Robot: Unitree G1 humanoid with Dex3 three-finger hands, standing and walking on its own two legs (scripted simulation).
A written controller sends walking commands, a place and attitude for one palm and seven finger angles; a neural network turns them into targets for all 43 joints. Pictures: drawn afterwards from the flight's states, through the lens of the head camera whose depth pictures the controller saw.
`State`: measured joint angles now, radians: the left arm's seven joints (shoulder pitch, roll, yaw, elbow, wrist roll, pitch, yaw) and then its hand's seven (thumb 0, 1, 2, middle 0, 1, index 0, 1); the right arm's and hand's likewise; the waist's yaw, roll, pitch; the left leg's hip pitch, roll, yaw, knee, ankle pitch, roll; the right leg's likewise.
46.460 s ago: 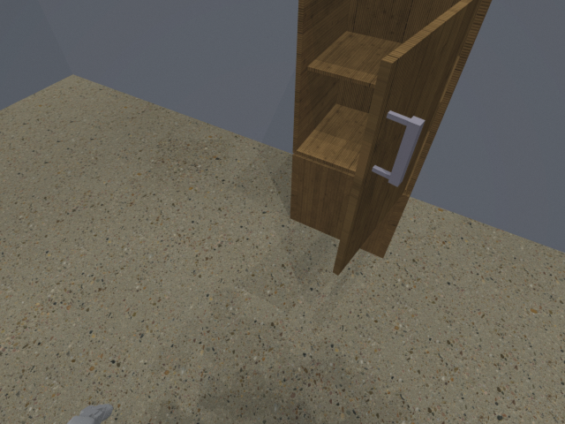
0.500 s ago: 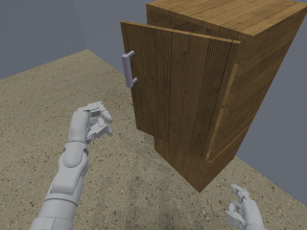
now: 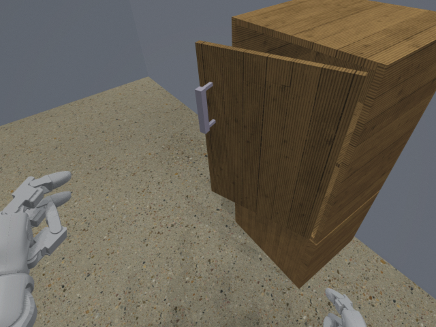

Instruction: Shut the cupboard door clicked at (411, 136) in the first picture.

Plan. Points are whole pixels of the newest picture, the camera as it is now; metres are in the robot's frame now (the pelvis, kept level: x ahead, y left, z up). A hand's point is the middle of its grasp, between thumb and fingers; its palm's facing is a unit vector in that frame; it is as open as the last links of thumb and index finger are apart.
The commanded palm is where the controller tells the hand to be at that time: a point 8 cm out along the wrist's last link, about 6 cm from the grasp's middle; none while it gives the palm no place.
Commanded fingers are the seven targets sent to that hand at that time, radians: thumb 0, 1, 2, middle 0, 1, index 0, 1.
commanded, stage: draw the hand back to the body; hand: left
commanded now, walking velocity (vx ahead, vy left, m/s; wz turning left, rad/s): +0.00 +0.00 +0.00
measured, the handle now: (206, 108) +0.67 +0.12 +0.07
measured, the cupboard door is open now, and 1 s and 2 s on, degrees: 19 19 19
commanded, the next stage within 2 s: step back with the hand held close in 0.42 s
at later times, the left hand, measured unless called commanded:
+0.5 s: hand (44, 240) +0.18 +0.27 +0.16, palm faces +0.48 -0.78 -0.40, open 7.4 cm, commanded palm +0.13 +0.30 +0.17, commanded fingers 0.00 0.90 0.90 -0.20 -0.30 -0.20 -0.30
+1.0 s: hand (16, 258) +0.15 +0.29 +0.15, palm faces +0.44 -0.75 -0.49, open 7.4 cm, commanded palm +0.09 +0.32 +0.17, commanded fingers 0.00 0.90 0.90 -0.20 -0.30 -0.20 -0.30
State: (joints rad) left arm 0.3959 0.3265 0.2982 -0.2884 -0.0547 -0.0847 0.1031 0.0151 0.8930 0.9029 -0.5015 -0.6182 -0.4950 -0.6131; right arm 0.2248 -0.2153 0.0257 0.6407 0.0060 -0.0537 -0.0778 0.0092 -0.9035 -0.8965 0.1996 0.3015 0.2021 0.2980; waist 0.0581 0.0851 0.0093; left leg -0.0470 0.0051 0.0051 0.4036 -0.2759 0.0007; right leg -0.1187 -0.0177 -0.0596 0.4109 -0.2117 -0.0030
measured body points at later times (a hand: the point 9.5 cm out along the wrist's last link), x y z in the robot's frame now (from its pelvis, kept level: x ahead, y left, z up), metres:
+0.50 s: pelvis -0.01 +0.00 +0.00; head -0.04 -0.02 +0.45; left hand +0.15 +0.31 +0.18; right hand +0.18 -0.21 -0.09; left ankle -0.03 +0.12 -0.74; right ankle +0.01 -0.12 -0.74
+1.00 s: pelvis -0.05 +0.02 -0.01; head -0.04 +0.02 +0.44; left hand +0.12 +0.33 +0.18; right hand +0.13 -0.23 -0.09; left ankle -0.03 +0.12 -0.74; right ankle +0.01 -0.12 -0.74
